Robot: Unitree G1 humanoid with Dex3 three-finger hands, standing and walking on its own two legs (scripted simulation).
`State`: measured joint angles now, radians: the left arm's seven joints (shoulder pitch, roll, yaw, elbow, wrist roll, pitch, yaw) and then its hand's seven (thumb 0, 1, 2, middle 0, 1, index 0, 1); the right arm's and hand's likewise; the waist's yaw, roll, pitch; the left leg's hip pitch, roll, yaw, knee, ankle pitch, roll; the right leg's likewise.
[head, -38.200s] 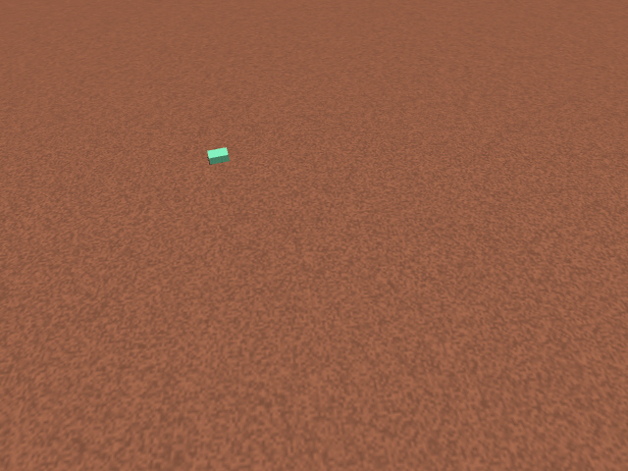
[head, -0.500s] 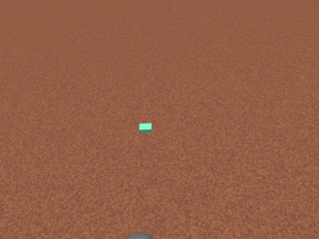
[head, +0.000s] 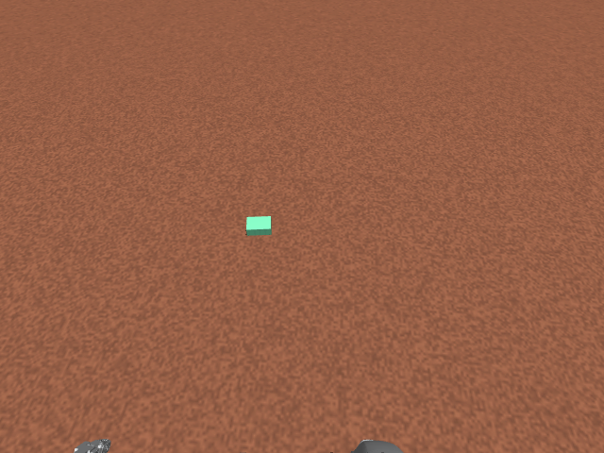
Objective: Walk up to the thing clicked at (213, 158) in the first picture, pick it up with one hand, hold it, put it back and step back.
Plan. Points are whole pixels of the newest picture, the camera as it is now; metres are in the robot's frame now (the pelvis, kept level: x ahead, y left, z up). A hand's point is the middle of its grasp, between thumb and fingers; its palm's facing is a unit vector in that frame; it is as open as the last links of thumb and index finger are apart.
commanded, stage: step back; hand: left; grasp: from above
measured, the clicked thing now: (259, 225) +1.02 +0.20 -0.74
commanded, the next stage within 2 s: stand in 0.26 s
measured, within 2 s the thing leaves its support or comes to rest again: neither
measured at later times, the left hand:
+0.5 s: hand out of the picture +0.13 +0.25 -0.14, palm faces -0.01 -0.95 -0.32, open 7.4 cm
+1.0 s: hand out of the picture +0.09 +0.25 -0.13, palm faces +0.00 -0.93 -0.36, open 7.4 cm
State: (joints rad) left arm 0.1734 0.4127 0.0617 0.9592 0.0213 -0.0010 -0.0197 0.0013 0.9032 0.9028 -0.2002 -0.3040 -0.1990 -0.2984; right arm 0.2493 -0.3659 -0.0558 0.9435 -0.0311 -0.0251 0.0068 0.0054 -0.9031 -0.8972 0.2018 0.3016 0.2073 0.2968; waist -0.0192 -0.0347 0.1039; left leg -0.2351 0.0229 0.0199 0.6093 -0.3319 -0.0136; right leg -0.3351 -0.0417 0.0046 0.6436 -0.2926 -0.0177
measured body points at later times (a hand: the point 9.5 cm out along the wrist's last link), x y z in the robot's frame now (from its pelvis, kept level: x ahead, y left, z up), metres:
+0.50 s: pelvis +0.03 +0.00 +0.02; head +0.04 +0.00 +0.46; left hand +0.13 +0.30 -0.11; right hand +0.12 -0.30 -0.11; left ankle +0.00 +0.13 -0.73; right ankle +0.05 -0.13 -0.73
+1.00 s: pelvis +0.02 -0.01 +0.02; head +0.03 -0.01 +0.47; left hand +0.09 +0.30 -0.11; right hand +0.11 -0.30 -0.12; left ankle +0.00 +0.13 -0.73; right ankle +0.05 -0.13 -0.73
